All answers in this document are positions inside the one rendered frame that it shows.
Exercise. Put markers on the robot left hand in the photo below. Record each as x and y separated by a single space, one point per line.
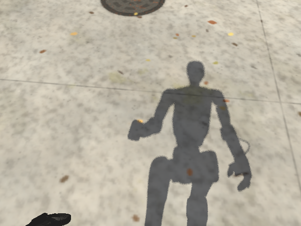
44 219

